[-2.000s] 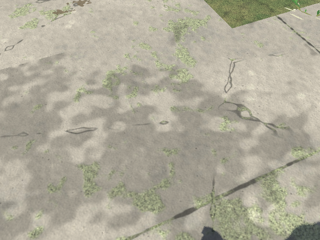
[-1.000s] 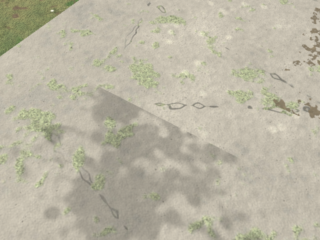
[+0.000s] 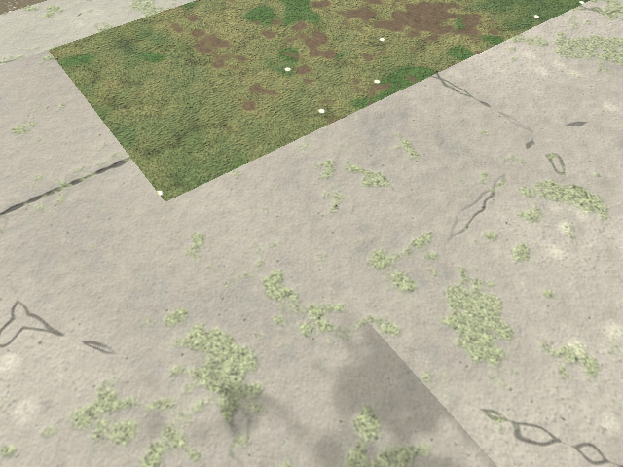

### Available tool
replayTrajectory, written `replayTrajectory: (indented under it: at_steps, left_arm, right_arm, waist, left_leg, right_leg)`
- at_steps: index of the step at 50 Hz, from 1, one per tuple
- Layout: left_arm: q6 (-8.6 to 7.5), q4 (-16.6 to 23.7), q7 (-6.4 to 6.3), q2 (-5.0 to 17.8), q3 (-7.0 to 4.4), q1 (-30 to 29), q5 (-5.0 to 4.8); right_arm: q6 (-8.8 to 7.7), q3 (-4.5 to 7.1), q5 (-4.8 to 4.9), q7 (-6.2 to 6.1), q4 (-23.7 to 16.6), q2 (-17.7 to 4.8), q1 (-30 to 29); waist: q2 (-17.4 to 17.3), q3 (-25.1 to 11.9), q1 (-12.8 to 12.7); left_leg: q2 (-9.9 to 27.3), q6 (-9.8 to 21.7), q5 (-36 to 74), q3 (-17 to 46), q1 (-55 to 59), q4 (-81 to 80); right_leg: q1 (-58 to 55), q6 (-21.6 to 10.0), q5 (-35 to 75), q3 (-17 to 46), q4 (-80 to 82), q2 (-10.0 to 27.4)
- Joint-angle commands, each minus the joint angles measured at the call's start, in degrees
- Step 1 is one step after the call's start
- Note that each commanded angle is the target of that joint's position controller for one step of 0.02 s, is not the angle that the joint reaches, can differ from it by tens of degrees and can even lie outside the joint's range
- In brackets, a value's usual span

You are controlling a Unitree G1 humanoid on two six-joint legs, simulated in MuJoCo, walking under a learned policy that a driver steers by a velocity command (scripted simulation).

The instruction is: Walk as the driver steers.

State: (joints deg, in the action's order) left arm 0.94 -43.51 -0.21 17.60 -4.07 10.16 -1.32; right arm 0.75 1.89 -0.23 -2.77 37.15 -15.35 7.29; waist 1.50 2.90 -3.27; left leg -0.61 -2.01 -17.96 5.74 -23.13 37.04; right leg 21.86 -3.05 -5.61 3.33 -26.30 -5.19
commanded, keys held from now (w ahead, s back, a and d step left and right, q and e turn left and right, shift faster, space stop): e+shift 1.00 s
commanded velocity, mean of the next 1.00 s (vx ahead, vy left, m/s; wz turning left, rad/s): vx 0.01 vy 0.00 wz -0.90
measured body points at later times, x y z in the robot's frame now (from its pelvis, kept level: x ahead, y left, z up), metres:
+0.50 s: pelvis +0.01 -0.02 -0.01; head +0.05 -0.05 +0.44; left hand +0.31 +0.15 -0.08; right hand +0.03 -0.35 -0.11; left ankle +0.05 +0.13 -0.70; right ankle -0.02 -0.11 -0.73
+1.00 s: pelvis +0.06 -0.02 +0.00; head +0.09 -0.04 +0.45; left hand +0.41 +0.00 -0.08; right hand -0.07 -0.33 -0.07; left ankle +0.17 +0.02 -0.73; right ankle -0.06 -0.08 -0.66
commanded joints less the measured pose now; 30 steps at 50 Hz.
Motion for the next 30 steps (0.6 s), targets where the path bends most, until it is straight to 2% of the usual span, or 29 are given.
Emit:
replayTrajectory:
  at_steps: [1, 2, 3, 4, 5, 6, 7, 9, 11, 15, 17, 19, 21, 22, 23, 24, 25, 26, 27, 28, 29, 30]
  left_arm:
    - [0.56, 5.9, -0.97, 7.1, -2.12, -5.4, -1.03]
    - [0.53, 7.0, -0.81, 3.6, -1.32, -5.0, -0.82]
    - [-0.08, 8.4, -0.44, 2.9, -1.42, -4.2, -0.55]
    - [-0.36, 7.4, -0.12, 7.6, -2.87, -1.9, 0.05]
    - [0.16, 5.8, 0.04, 9.0, -3.72, 0.7, -0.46]
    - [1.02, 4.6, -0.3, 8.5, -3.84, 2.6, -0.3]
    - [1.71, 4.6, -0.37, 7.7, -3.74, 2.8, -0.06]
    - [2.42, 6.6, 0.15, 5.4, -2.95, 0.2, -0.48]
    - [2.54, 9.3, 0.75, 3.9, -2.21, -3.7, -0.65]
    - [2.58, 12.0, 2.14, 2.7, -1.43, -6.2, -0.13]
    - [3.09, 12.3, 2.43, 3.6, -1.91, -5.8, -0.21]
    - [3.98, 12.7, 2.63, 4.5, -2.54, -5.7, -0.42]
    - [4.54, 12.3, 2.78, 4.7, -3.26, -3.8, -0.68]
    - [4.47, 11.1, 2.26, 5.6, -4.04, -0.6, -0.63]
    - [4.07, 10.1, 1.21, 11.0, -6.09, 4.5, -0.49]
    - [3.42, 11.2, 0.56, 20.2, -7.77, 4.5, 0.97]
    - [1.33, 12.0, 1.4, 16.8, -6.84, 5.7, 2.7]
    - [-0.04, 11.3, 1.45, 14.9, -5.88, 4.1, 2.43]
    - [-0.53, 11.1, 0.77, 13.1, -5.44, 1.2, 0.97]
    - [-0.13, 11.7, 0.03, 10.8, -4.63, -2.4, -0.39]
    - [0.39, 12.5, -0.63, 9.8, -4.06, -5.2, -0.53]
    - [0.73, 13.0, -1.03, 9.9, -3.98, -6.0, -0.03]
  right_arm:
    - [-1.84, 2.89, 0.17, 0.09, -1.7, -6.9, 8.5]
    - [-1.53, 4.24, -1.22, -0.39, -1.7, -11.7, 10.5]
    - [-1.09, 4.83, -3.0, -0.29, -2.7, -13.4, 6.3]
    - [-1.58, 3.69, -3.95, -0.39, -5.1, -9.7, 2.9]
    - [-1.8, 3.0, -2.99, -0.62, -6.0, -6.9, -1.0]
    - [-1.95, 2.79, -1.8, -0.64, -6.5, -5.9, -3.2]
    - [-2.04, 2.67, -1.08, -0.73, -6.5, -5.7, -3.7]
    - [-1.75, 2.83, -1.27, -1.07, -6.1, -6.0, -2.4]
    - [-1.18, 3.43, -1.69, -1.41, -5.4, -7.1, 0.4]
    - [-0.7, 5.14, -1.22, -0.91, -4.8, -10.4, 1.3]
    - [-0.89, 5.84, -0.53, -0.03, -4.4, -11.4, 0.6]
    - [-1.37, 6.31, 0.63, 1.0, -3.9, -11.5, 0.5]
    - [-1.55, 6.57, 1.72, 1.64, -3.2, -11.0, -0.2]
    - [-1.51, 6.45, 2.02, 1.93, -2.0, -9.6, 1.7]
    - [-1.65, 6.11, 1.14, 2.18, -1.6, -7.8, 4.0]
    - [-2.24, 4.46, -1.62, 1.95, -7.3, -3.9, -0.3]
    - [-2.45, 4.84, -1.73, 1.23, -8.0, -6.3, -6.3]
    - [-2.42, 5.09, -0.3, 0.85, -8.2, -7.4, -7.7]
    - [-2.51, 5.24, -0.12, 0.26, -7.3, -7.3, -6.7]
    - [-2.44, 5.62, -0.84, -0.39, -6.6, -8.4, -5.5]
    - [-2.36, 5.94, -1.15, -0.52, -6.0, -8.8, -3.9]
    - [-2.42, 5.82, -1.29, -0.31, -5.4, -8.2, -2.9]
  waist:
    - [4.0, -7.5, 6.0]
    - [-4.8, -8.9, 5.8]
    - [-18.5, -7.0, 3.4]
    - [-14.3, -7.9, 2.5]
    - [-10.7, -7.7, 0.7]
    - [-8.6, -7.4, 0.1]
    - [-8.4, -6.7, 0.5]
    - [-8.4, -5.4, 2.1]
    - [-8.9, -5.7, 4.4]
    - [-9.5, -7.7, 5.6]
    - [-10.3, -7.9, 5.2]
    - [-11.3, -7.9, 4.8]
    - [-11.2, -8.3, 2.9]
    - [-8.8, -9.0, 1.6]
    - [0.9, -10.2, 0.0]
    - [20.4, -10.6, 1.7]
    - [11.8, -16.9, -3.2]
    - [8.3, -14.4, -1.9]
    - [5.6, -11.0, 0.3]
    - [4.3, -9.2, 2.1]
    - [4.5, -9.0, 3.9]
    - [4.6, -9.7, 4.5]
  left_leg:
    - [1.0, 2.2, 6.0, -0.4, 14.6, -14.1]
    - [13.2, 7.2, 4.0, 9.8, 21.3, -17.8]
    - [23.6, 14.5, 12.3, 22.6, 16.7, -21.9]
    - [24.5, 16.5, 18.3, 20.5, 14.6, -20.9]
    - [20.9, 14.3, 20.7, 13.9, 14.5, -19.2]
    - [17.4, 12.1, 21.3, 8.3, 15.3, -18.1]
    - [16.3, 11.5, 22.4, 4.9, 15.8, -17.7]
    - [14.9, 12.2, 24.2, -0.6, 15.4, -18.2]
    - [16.1, 13.5, 24.4, -2.5, 18.6, -18.2]
    - [19.0, 14.1, 26.0, -6.6, 19.3, -16.8]
    - [20.0, 13.5, 26.9, -8.8, 17.9, -15.9]
    - [21.3, 12.2, 27.1, -10.1, 18.5, -14.0]
    - [21.3, 8.9, 26.1, -12.8, 17.7, -9.1]
    - [19.5, 5.9, 23.3, -15.6, 14.4, -3.5]
    - [14.5, 1.2, 12.9, -19.2, 2.9, 9.8]
    - [4.5, -4.6, -21.1, -17.6, -21.0, 27.4]
    - [2.8, -4.3, -23.3, -4.4, -23.3, 35.9]
    - [3.2, -2.8, -18.5, -2.0, -23.9, 37.0]
    - [3.7, -1.8, -13.0, -1.0, -24.2, 34.4]
    - [4.1, -1.7, -8.6, -0.5, -23.7, 31.5]
    - [3.5, -1.8, -5.5, -0.4, -19.9, 29.6]
    - [2.0, -2.0, -3.2, -0.9, -17.2, 28.5]
  right_leg:
    - [3.0, -4.9, -14.9, 18.6, 5.5, 10.1]
    - [11.4, -0.9, -21.5, 12.2, -5.7, 5.7]
    - [18.2, 2.3, -27.5, 0.5, -21.9, -1.2]
    - [16.9, 4.3, -26.4, 2.6, -33.5, 3.1]
    - [16.8, 5.6, -23.1, 1.8, -38.3, 3.8]
    - [17.6, 7.1, -19.8, 0.8, -42.0, 4.6]
    - [19.1, 8.3, -17.2, 0.3, -45.1, 5.7]
    - [19.5, 10.1, -13.7, -2.1, -44.2, 7.0]
    - [20.2, 11.0, -12.3, -3.2, -39.0, 8.3]
    - [13.3, 9.6, -14.1, -5.6, -28.1, 9.8]
    - [8.4, 8.1, -14.8, -7.8, -23.4, 9.1]
    - [5.2, 6.4, -15.2, -8.9, -18.1, 8.6]
    - [-1.0, 3.8, -11.3, -10.5, -8.8, 7.1]
    - [-7.9, 1.7, -5.8, -10.0, -2.5, 5.4]
    - [-20.7, -2.1, 14.4, -0.3, 1.7, 9.2]
    - [-30.6, -14.4, 33.7, 26.6, 1.5, 24.4]
    - [-28.8, -19.7, 29.8, 29.5, 3.9, 27.4]
    - [-26.7, -17.5, 24.4, 24.3, 4.8, 24.7]
    - [-23.8, -14.1, 19.7, 20.4, 4.8, 21.0]
    - [-20.9, -11.8, 17.8, 18.3, 4.6, 19.1]
    - [-16.7, -10.7, 17.9, 16.5, 4.7, 17.4]
    - [-14.5, -10.3, 18.7, 16.0, 4.6, 16.2]
Next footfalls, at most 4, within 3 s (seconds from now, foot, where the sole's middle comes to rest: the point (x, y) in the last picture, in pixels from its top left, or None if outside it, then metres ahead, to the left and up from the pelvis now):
0.02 left None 0.09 0.13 -0.77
0.46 right None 0.01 -0.13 -0.77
0.88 left None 0.20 -0.01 -0.77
1.28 right None -0.07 -0.12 -0.77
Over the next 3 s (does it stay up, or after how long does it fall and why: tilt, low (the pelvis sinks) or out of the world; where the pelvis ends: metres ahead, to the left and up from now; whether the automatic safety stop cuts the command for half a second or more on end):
stays up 0.23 -0.36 0.00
